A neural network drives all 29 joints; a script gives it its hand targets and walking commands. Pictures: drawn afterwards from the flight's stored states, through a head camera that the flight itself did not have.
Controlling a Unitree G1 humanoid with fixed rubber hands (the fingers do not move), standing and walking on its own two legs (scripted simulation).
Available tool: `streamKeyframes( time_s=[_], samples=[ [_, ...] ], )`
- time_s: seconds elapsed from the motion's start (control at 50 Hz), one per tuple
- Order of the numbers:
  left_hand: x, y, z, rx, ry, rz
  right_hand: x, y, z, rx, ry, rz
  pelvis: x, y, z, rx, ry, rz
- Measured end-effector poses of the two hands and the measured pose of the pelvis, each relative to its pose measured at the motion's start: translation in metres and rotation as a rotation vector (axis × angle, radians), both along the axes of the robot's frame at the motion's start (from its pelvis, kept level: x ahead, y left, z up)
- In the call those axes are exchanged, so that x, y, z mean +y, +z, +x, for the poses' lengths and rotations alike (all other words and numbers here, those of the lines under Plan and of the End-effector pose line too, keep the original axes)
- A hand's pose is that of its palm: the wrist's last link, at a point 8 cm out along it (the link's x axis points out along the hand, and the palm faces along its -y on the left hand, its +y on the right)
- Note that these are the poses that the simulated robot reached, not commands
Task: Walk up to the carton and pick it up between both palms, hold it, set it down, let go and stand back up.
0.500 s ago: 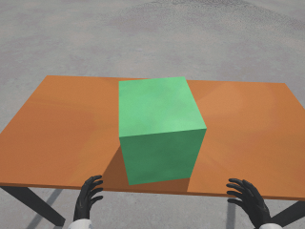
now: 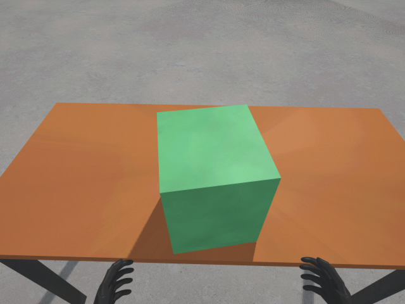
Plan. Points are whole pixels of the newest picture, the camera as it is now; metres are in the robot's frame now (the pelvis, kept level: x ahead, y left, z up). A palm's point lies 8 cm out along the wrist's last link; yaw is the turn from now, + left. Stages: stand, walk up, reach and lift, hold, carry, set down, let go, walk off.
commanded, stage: set down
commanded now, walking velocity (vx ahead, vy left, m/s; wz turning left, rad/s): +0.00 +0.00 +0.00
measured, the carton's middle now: (209, 180) +0.39 +0.03 +0.03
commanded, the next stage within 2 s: let go in 0.30 s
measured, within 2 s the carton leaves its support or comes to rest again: neither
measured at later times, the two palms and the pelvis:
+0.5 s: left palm out of the picture +0.15 +0.22 -0.08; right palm out of the picture +0.16 -0.21 -0.04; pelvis -0.02 +0.01 +0.00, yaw +0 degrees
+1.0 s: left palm out of the picture +0.10 +0.25 -0.09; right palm out of the picture +0.10 -0.23 -0.09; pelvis -0.03 +0.01 -0.01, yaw +2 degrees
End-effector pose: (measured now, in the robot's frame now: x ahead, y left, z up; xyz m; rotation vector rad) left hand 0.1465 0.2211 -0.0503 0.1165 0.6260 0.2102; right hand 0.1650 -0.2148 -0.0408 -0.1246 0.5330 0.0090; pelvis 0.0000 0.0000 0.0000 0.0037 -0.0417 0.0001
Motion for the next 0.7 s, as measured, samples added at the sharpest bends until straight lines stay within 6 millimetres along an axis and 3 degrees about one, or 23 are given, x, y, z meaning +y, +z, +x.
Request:
streamKeyframes(
  time_s=[0.3,0.7],
  samples=[
    [0.004,-0.023,0.001,0.119,-0.065,-0.007,0.003,-0.001,-0.001,-0.022,-0.008,-0.049,0.003,-0.002,-0.008,-0.037,0.0,-0.002],
    [0.003,-0.036,-0.006,0.2,-0.117,-0.005,0.007,-0.001,-0.002,-0.023,-0.033,-0.084,0.013,-0.005,-0.029,-0.101,-0.002,0.001]
  ],
)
